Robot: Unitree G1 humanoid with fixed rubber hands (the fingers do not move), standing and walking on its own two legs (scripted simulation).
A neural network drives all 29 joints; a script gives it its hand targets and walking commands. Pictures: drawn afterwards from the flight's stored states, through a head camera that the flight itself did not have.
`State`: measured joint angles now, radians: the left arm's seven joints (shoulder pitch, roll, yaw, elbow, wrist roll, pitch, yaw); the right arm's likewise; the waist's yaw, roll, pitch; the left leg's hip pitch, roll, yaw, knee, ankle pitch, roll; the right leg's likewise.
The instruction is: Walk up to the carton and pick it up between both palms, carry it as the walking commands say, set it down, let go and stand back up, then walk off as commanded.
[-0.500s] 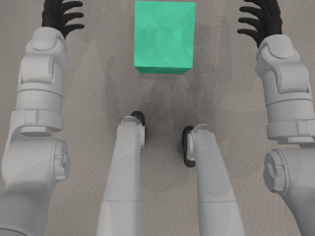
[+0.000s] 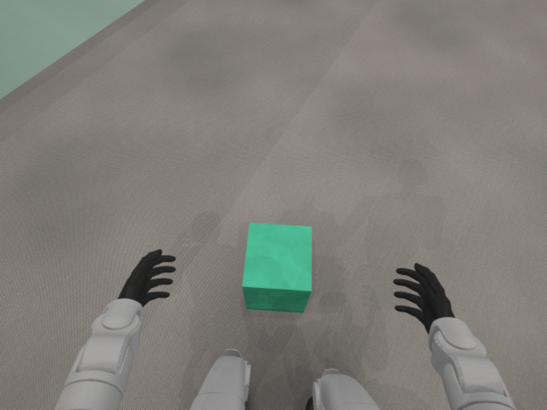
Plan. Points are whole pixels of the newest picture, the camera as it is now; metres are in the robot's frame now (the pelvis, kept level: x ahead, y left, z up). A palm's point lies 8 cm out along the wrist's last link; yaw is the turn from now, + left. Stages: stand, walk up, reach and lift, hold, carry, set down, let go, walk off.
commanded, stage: let go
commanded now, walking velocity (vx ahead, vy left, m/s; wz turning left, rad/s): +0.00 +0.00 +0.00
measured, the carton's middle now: (277, 269) +0.53 +0.02 -0.60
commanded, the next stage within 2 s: stand in 0.60 s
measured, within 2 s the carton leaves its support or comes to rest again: neither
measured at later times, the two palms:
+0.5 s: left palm (111, 349) +0.20 +0.26 -0.05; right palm (447, 352) +0.20 -0.21 -0.03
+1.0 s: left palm (113, 320) +0.23 +0.26 -0.03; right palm (495, 322) +0.24 -0.28 -0.01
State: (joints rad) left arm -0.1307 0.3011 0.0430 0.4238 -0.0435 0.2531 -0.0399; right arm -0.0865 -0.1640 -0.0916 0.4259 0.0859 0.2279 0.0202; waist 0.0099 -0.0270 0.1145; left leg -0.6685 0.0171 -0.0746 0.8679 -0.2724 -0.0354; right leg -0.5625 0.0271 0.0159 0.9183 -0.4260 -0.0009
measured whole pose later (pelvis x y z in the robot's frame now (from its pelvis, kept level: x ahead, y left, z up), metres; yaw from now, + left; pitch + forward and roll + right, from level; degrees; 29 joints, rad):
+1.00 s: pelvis +0.09 +0.00 +0.03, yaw +0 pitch -4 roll +0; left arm 0.28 0.28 0.04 0.49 -0.01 0.03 -0.04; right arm 0.26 -0.30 -0.08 0.51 0.02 0.04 0.04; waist 0.01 -0.02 -0.03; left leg -0.27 0.01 -0.07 0.69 -0.35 -0.04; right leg -0.13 0.01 0.02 0.67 -0.46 0.00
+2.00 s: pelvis +0.07 +0.00 +0.03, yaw +0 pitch -6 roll +0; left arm 0.28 0.28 0.04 0.60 -0.01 -0.01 -0.02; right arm 0.26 -0.30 -0.08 0.60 0.02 0.01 0.03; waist 0.01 -0.02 0.06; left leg -0.27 0.01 -0.07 0.69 -0.33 -0.04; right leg -0.13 0.01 0.02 0.67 -0.44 0.00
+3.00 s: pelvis +0.15 +0.06 +0.03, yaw +2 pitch -1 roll -2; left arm 0.39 0.28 0.02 0.66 -0.01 0.02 -0.02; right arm 0.31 -0.22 -0.08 0.61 0.02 -0.03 0.04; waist 0.01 -0.01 0.01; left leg -0.29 -0.01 0.01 0.75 -0.44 0.04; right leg -0.20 -0.04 0.01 0.89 -0.51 0.01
